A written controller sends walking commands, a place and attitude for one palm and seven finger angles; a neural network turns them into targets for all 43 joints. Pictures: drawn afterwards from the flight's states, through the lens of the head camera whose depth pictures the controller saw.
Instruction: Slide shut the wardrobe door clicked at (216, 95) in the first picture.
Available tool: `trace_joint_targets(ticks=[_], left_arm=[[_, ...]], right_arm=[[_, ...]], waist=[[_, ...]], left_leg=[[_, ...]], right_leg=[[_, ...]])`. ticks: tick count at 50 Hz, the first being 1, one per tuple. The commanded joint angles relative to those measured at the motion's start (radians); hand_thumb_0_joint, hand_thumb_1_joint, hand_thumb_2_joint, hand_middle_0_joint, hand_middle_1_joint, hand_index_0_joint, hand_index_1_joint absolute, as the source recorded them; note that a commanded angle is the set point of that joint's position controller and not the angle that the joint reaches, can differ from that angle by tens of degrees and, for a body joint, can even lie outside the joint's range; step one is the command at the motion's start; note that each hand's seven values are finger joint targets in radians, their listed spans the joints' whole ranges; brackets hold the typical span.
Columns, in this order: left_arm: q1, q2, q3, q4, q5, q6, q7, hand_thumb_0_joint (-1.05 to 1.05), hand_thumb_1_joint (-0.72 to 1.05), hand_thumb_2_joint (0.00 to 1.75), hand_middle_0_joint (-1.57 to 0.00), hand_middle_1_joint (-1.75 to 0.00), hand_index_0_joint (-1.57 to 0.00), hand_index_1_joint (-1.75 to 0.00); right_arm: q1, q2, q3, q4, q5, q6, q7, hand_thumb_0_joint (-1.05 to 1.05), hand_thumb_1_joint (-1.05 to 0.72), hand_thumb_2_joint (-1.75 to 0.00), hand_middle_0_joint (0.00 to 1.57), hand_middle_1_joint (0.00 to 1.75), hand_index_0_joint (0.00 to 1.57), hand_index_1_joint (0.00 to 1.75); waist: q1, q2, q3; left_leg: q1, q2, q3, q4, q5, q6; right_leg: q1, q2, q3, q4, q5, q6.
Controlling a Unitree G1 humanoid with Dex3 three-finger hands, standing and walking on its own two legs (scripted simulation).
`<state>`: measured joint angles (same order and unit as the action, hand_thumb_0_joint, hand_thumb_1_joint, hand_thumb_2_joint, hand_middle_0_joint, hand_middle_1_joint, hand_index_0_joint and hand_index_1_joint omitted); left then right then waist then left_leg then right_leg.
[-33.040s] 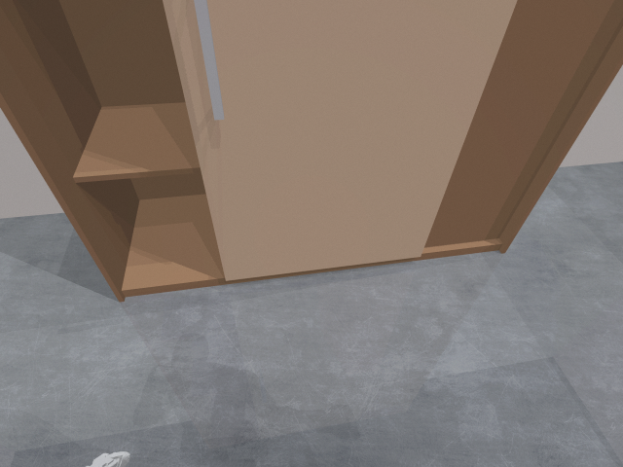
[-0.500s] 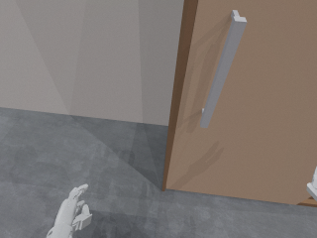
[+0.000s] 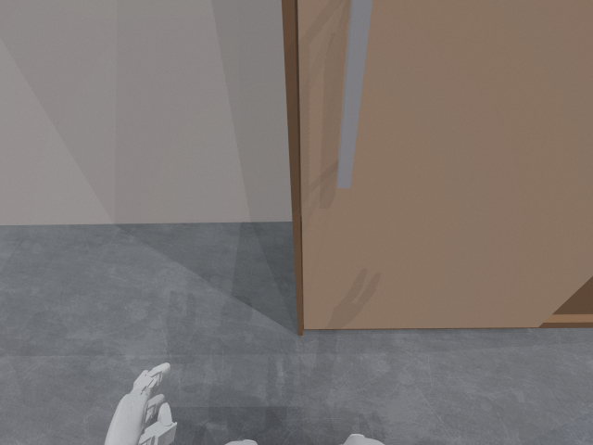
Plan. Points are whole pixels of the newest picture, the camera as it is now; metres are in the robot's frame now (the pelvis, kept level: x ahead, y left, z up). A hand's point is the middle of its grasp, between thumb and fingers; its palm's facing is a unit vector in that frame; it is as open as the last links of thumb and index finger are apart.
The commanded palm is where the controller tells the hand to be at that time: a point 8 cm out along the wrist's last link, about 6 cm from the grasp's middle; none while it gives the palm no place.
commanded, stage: step back with the hand held close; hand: right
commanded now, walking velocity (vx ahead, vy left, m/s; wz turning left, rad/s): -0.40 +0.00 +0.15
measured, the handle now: (349, 95) +0.57 -0.05 +0.19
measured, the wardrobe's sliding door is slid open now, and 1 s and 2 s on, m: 0.00 0.00 0.00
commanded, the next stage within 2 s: stop stepping back and stand still in 0.40 s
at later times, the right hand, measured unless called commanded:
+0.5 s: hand out of the picture +0.12 -0.25 +0.21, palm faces +0.37 +0.85 -0.37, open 7.5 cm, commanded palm +0.07 -0.29 +0.20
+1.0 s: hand out of the picture +0.02 -0.28 +0.21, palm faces +0.35 +0.84 -0.41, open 7.5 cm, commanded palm -0.02 -0.31 +0.20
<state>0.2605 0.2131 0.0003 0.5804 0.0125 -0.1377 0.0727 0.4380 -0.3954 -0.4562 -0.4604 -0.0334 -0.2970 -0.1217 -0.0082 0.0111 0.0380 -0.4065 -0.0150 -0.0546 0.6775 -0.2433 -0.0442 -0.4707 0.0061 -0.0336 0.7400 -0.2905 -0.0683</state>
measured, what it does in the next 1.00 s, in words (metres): walks backwards: left foot, then right foot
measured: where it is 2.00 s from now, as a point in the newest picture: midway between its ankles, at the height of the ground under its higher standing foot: outside the picture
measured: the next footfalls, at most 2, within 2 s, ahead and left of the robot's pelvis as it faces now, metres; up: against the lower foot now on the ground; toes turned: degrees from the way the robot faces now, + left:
left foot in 0.42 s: -0.17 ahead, +0.11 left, +0.00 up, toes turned +6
right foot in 0.60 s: -0.02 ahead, -0.10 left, +0.00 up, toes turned +9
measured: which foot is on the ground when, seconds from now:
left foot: down 0.00-0.14, up 0.16-0.40, down 0.42-0.58, up 0.60-0.80, down 0.82-1.00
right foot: down 0.00-0.42, up 0.44-0.58, down 0.60-0.82, up 0.84-1.00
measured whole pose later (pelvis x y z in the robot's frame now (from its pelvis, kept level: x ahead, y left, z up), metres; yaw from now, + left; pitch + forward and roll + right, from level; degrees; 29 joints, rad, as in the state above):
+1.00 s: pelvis -0.22 -0.04 +0.03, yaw +12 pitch +0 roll -2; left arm 0.34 0.24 0.02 0.71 0.02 -0.12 0.08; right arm 0.51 -0.41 -0.44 -0.44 0.01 -0.21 -0.16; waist -0.03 0.08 -0.09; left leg -0.29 0.03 0.06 0.51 -0.27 0.06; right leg -0.49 -0.05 -0.06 0.91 -0.35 0.00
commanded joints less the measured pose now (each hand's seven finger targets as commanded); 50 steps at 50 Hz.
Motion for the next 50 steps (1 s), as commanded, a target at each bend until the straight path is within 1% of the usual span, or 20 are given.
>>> trace_joint_targets(ticks=[1, 5, 8, 11, 18, 20, 21, 23, 25, 27, 29, 31, 32, 37, 39, 40, 41, 42, 47, 50], left_arm=[[-0.082, 0.107, 0.060, -0.118, 0.005, -0.065, -0.002, 0.00, 0.90, 0.90, -0.20, -0.30, -0.20, -0.30], [-0.091, 0.125, 0.059, -0.103, -0.003, -0.071, 0.004, 0.00, 0.90, 0.90, -0.20, -0.30, -0.20, -0.30], [-0.147, 0.151, 0.062, -0.129, 0.000, -0.104, 0.024, 0.00, 0.90, 0.90, -0.20, -0.30, -0.20, -0.30], [-0.118, 0.145, 0.098, -0.098, 0.003, -0.120, 0.004, 0.00, 0.90, 0.90, -0.20, -0.30, -0.20, -0.30], [-0.130, 0.112, 0.068, -0.068, 0.014, -0.114, -0.015, 0.00, 0.90, 0.90, -0.20, -0.30, -0.20, -0.30], [-0.125, 0.072, 0.058, -0.046, 0.008, -0.093, -0.016, 0.00, 0.90, 0.90, -0.20, -0.30, -0.20, -0.30], [-0.184, 0.074, 0.050, -0.044, 0.012, -0.091, -0.012, 0.00, 0.90, 0.90, -0.20, -0.30, -0.20, -0.30], [-0.181, 0.055, 0.017, -0.043, 0.029, -0.112, -0.009, 0.00, 0.90, 0.90, -0.20, -0.30, -0.20, -0.30], [-0.179, 0.061, 0.023, -0.084, 0.002, -0.090, 0.016, 0.00, 0.90, 0.90, -0.20, -0.30, -0.20, -0.30], [-0.152, 0.077, 0.020, -0.071, -0.011, -0.078, 0.027, 0.00, 0.90, 0.90, -0.20, -0.30, -0.20, -0.30], [-0.124, 0.141, 0.044, -0.094, -0.008, -0.095, 0.014, 0.00, 0.90, 0.90, -0.20, -0.30, -0.20, -0.30], [-0.109, 0.155, 0.059, -0.093, -0.018, -0.096, -0.006, 0.00, 0.90, 0.90, -0.20, -0.30, -0.20, -0.30], [-0.118, 0.143, 0.061, -0.101, -0.012, -0.100, 0.003, 0.00, 0.90, 0.90, -0.20, -0.30, -0.20, -0.30], [-0.137, 0.125, 0.041, -0.132, 0.015, -0.062, -0.002, 0.00, 0.90, 0.90, -0.20, -0.30, -0.20, -0.30], [-0.140, 0.132, 0.048, -0.144, 0.014, -0.040, -0.005, 0.00, 0.90, 0.90, -0.20, -0.30, -0.20, -0.30], [-0.129, 0.122, 0.056, -0.144, 0.016, -0.024, -0.004, 0.00, 0.90, 0.90, -0.20, -0.30, -0.20, -0.30], [-0.121, 0.123, 0.066, -0.128, 0.013, -0.015, -0.004, 0.00, 0.90, 0.90, -0.20, -0.30, -0.20, -0.30], [-0.115, 0.140, 0.068, -0.099, 0.015, -0.019, 0.005, 0.00, 0.90, 0.90, -0.20, -0.30, -0.20, -0.30], [-0.054, 0.110, 0.045, -0.037, 0.015, -0.043, 0.022, 0.00, 0.90, 0.90, -0.20, -0.30, -0.20, -0.30], [-0.068, 0.119, 0.045, -0.033, 0.010, -0.057, 0.046, 0.00, 0.90, 0.90, -0.20, -0.30, -0.20, -0.30]], right_arm=[[-0.032, -0.227, -0.136, -0.222, 0.046, -0.075, -0.023, 0.00, -0.90, -0.90, 0.20, 0.30, 0.20, 0.30], [-0.093, -0.206, -0.096, -0.207, 0.058, -0.065, -0.029, 0.00, -0.90, -0.90, 0.20, 0.30, 0.20, 0.30], [-0.120, -0.195, -0.129, -0.222, 0.032, -0.089, -0.032, 0.00, -0.90, -0.90, 0.20, 0.30, 0.20, 0.30], [-0.092, -0.222, -0.161, -0.224, 0.046, -0.093, -0.027, 0.00, -0.90, -0.90, 0.20, 0.30, 0.20, 0.30], [-0.076, -0.146, -0.043, -0.231, 0.088, -0.054, -0.026, 0.00, -0.90, -0.90, 0.20, 0.30, 0.20, 0.30], [-0.135, -0.205, -0.050, -0.229, 0.075, -0.064, -0.035, 0.00, -0.90, -0.90, 0.20, 0.30, 0.20, 0.30], [-0.196, -0.263, -0.070, -0.253, 0.065, -0.068, -0.049, 0.00, -0.90, -0.90, 0.20, 0.30, 0.20, 0.30], [-0.234, -0.305, -0.119, -0.236, 0.035, -0.072, -0.052, 0.00, -0.90, -0.90, 0.20, 0.30, 0.20, 0.30], [-0.145, -0.238, -0.073, -0.200, 0.041, -0.026, -0.022, 0.00, -0.90, -0.90, 0.20, 0.30, 0.20, 0.30], [-0.069, -0.212, -0.068, -0.163, 0.063, 0.004, -0.010, 0.00, -0.90, -0.90, 0.20, 0.30, 0.20, 0.30], [-0.004, -0.179, -0.045, -0.209, 0.081, 0.017, -0.006, 0.00, -0.90, -0.90, 0.20, 0.30, 0.20, 0.30], [-0.099, -0.196, -0.054, -0.242, 0.086, 0.000, -0.004, 0.00, -0.90, -0.90, 0.20, 0.30, 0.20, 0.30], [0.032, -0.195, -0.109, -0.112, 0.074, 0.011, -0.021, 0.00, -0.90, -0.90, 0.20, 0.30, 0.20, 0.30], [0.173, -0.230, -0.134, -0.293, 0.068, 0.024, -0.033, 0.00, -0.90, -0.90, 0.20, 0.30, 0.20, 0.30], [0.183, -0.233, -0.129, -0.287, 0.055, 0.035, -0.031, 0.00, -0.90, -0.90, 0.20, 0.30, 0.20, 0.30], [0.185, -0.248, -0.138, -0.272, 0.051, 0.043, -0.034, 0.00, -0.90, -0.90, 0.20, 0.30, 0.20, 0.30], [0.145, -0.268, -0.146, -0.281, 0.051, 0.049, -0.033, 0.00, -0.90, -0.90, 0.20, 0.30, 0.20, 0.30], [0.045, -0.285, -0.158, -0.315, 0.066, 0.043, -0.040, 0.00, -0.90, -0.90, 0.20, 0.30, 0.20, 0.30], [-0.047, -0.192, -0.074, -0.081, 0.045, 0.048, -0.052, 0.00, -0.90, -0.90, 0.20, 0.30, 0.20, 0.30], [-0.104, -0.157, -0.009, -0.036, 0.037, 0.065, -0.054, 0.00, -0.90, -0.90, 0.20, 0.30, 0.20, 0.30]], waist=[[0.009, 0.165, -0.088], [0.024, 0.026, -0.103], [-0.006, -0.392, -0.141], [-0.019, -0.153, -0.204], [-0.015, -0.274, -0.159], [-0.021, 0.098, -0.157], [-0.052, 0.226, -0.090], [-0.062, 0.226, -0.210], [-0.034, 0.217, -0.162], [0.007, -0.012, -0.216], [-0.009, -0.369, -0.274], [0.011, -0.203, -0.134], [-0.014, -0.102, -0.100], [-0.004, -0.288, -0.131], [-0.002, -0.237, -0.109], [-0.008, -0.054, -0.109], [-0.018, 0.206, -0.078], [-0.002, 0.184, -0.006], [0.033, 0.053, -0.078], [0.012, 0.125, -0.037]], left_leg=[[-0.138, 0.219, -0.328, -0.356, -0.125, 0.160], [-0.178, 0.124, -0.156, -0.241, -0.067, 0.091], [0.235, -0.106, 0.030, 0.426, -0.168, 0.010], [0.144, -0.095, 0.008, 0.550, -0.244, 0.023], [0.166, -0.031, 0.086, -0.226, -0.311, 0.101], [-0.076, 0.272, -0.381, -0.524, -0.313, 0.242], [-0.148, 0.436, -0.503, -0.553, -0.061, 0.308], [0.132, 0.344, -0.261, -0.327, 0.612, 0.254], [0.232, 0.230, -0.085, -0.200, 0.864, 0.174], [0.132, 0.139, 0.020, -0.049, 0.652, 0.090], [-0.015, -0.005, 0.048, 0.196, -0.224, 0.024], [0.059, -0.053, -0.021, 0.304, -0.353, 0.041], [-0.005, -0.041, 0.016, 0.224, -0.273, 0.038], [0.355, -0.058, 0.153, -0.063, -0.219, 0.071], [0.454, -0.019, 0.128, -0.189, -0.241, 0.106], [0.369, 0.103, -0.057, -0.338, -0.385, 0.166], [0.137, 0.379, -0.459, -0.549, -0.604, 0.274], [0.015, 0.439, -0.485, -0.588, -0.527, 0.294], [-0.046, 0.284, -0.149, -0.455, -0.476, 0.194], [-0.041, 0.278, -0.128, -0.447, -0.522, 0.182]], right_leg=[[0.095, 0.013, 0.035, 0.050, -0.198, 0.056], [0.189, -0.033, 0.090, -0.151, -0.114, 0.038], [-0.282, -0.353, 0.435, -0.632, -0.542, -0.100], [-0.106, -0.356, 0.311, -0.567, -0.346, -0.092], [0.109, -0.256, 0.120, -0.535, -0.248, 0.095], [0.227, -0.099, -0.008, -0.005, -0.043, 0.167], [0.105, -0.028, 0.021, 0.306, -0.132, 0.162], [-0.096, 0.000, 0.030, 0.363, -0.185, 0.130], [0.013, -0.008, -0.018, 0.095, -0.075, 0.107], [0.285, 0.028, -0.066, -0.222, 0.237, 0.089], [0.414, -0.267, 0.259, -0.377, 0.672, 0.006], [0.143, -0.306, 0.392, -0.580, -0.082, -0.055], [0.161, -0.292, 0.390, -0.584, -0.141, -0.061], [-0.062, -0.185, 0.197, -0.656, -0.400, 0.075], [-0.178, -0.102, 0.089, -0.487, -0.428, 0.077], [-0.180, -0.023, 0.020, -0.183, -0.341, 0.077], [-0.164, 0.035, 0.004, 0.224, -0.203, 0.088], [-0.206, -0.001, 0.049, 0.409, -0.125, 0.096], [0.029, -0.077, -0.018, 0.181, -0.041, 0.071], [0.115, -0.052, -0.078, 0.009, -0.105, 0.055]])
